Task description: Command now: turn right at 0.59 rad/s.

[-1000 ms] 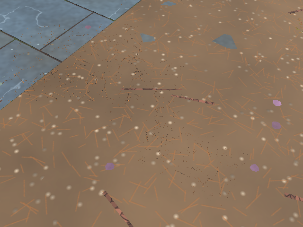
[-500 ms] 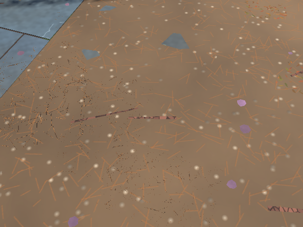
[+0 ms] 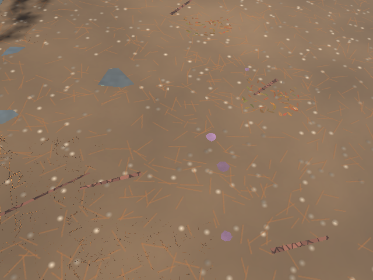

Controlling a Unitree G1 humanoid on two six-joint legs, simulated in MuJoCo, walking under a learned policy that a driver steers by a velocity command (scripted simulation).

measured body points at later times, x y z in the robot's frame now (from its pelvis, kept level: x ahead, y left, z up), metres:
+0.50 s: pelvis -0.01 -0.04 +0.00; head +0.02 -0.07 +0.45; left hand +0.22 +0.19 -0.08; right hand +0.07 -0.35 -0.11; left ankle +0.05 +0.10 -0.69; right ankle -0.02 -0.13 -0.74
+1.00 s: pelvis +0.01 -0.01 -0.01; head +0.02 -0.01 +0.44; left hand +0.20 +0.21 -0.12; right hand +0.09 -0.29 -0.11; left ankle +0.04 +0.10 -0.74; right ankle -0.02 -0.14 -0.74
